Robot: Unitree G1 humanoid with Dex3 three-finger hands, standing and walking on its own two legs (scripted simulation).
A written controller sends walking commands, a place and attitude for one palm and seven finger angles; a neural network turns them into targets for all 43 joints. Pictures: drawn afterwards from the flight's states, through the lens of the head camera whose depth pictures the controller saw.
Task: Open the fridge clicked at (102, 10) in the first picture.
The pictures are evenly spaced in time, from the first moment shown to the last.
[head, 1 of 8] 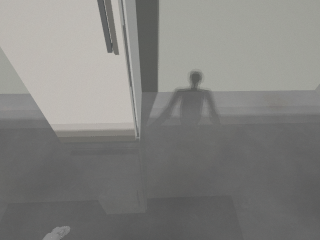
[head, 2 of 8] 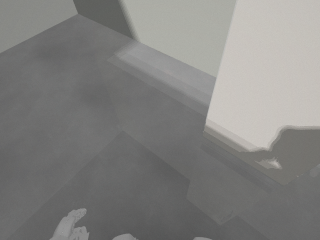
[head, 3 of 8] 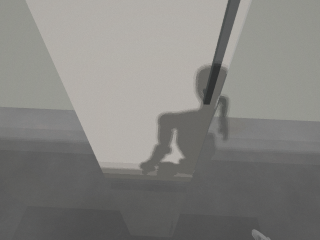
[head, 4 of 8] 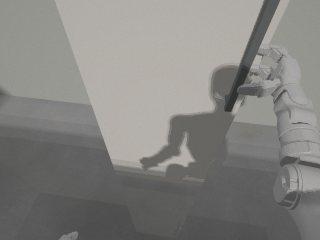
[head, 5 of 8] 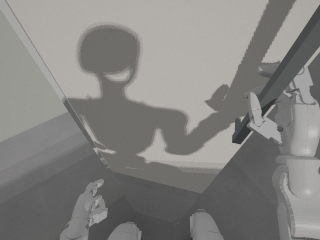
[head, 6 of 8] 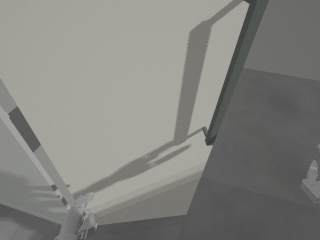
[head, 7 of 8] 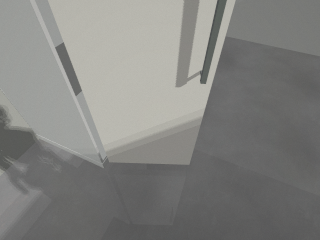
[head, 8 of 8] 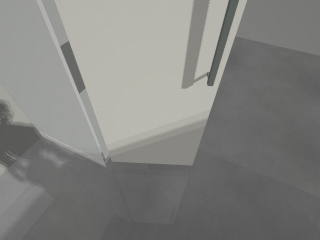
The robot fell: no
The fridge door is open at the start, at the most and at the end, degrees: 0 70 67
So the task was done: yes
